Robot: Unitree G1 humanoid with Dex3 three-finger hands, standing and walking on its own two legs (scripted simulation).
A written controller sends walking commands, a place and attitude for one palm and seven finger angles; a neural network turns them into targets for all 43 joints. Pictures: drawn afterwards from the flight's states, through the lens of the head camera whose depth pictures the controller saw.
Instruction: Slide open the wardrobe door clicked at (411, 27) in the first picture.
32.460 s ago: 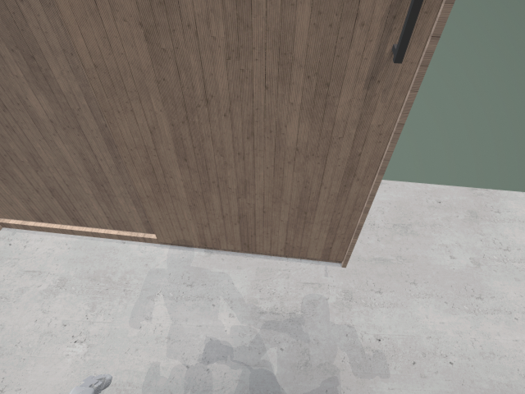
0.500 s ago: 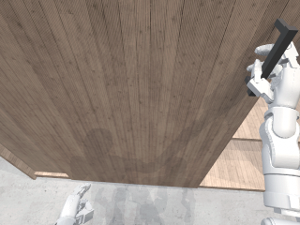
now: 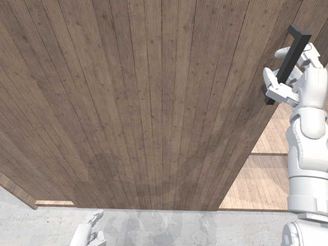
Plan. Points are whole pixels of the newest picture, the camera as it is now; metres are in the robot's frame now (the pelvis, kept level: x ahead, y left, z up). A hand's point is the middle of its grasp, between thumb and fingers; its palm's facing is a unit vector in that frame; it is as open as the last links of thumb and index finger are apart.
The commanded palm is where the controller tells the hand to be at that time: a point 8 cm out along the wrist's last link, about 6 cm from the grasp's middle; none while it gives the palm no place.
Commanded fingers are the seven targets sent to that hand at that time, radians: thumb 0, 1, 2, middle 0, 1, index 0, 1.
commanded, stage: loosen the grip on the handle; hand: right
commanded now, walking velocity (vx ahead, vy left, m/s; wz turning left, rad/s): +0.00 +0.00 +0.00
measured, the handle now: (280, 67) +0.42 -0.23 +0.25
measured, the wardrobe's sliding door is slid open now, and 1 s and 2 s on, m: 0.52 0.52 0.52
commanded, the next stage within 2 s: slip the hand off the handle in 0.42 s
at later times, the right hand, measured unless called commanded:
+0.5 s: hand (269, 86) +0.38 -0.20 +0.23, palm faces +0.33 +0.94 -0.13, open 14.6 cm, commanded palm +0.34 -0.25 +0.22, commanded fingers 0.00 0.55 -0.20 0.25 1.15 0.25 1.15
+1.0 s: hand (302, 86) +0.37 -0.26 +0.24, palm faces +0.39 +0.91 -0.13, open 14.7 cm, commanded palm +0.34 -0.31 +0.22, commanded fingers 0.00 0.55 -0.20 0.25 1.15 0.25 1.15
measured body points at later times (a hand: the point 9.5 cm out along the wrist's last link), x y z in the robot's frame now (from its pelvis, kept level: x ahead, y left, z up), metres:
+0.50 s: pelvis +0.00 +0.01 +0.00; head -0.01 +0.01 +0.45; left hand +0.11 +0.27 -0.12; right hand +0.36 -0.25 +0.23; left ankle -0.01 +0.08 -0.74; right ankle +0.04 -0.11 -0.74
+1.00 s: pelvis +0.00 -0.01 +0.00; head -0.01 +0.00 +0.45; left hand +0.14 +0.24 -0.11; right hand +0.34 -0.31 +0.24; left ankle -0.01 +0.08 -0.74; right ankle +0.04 -0.11 -0.74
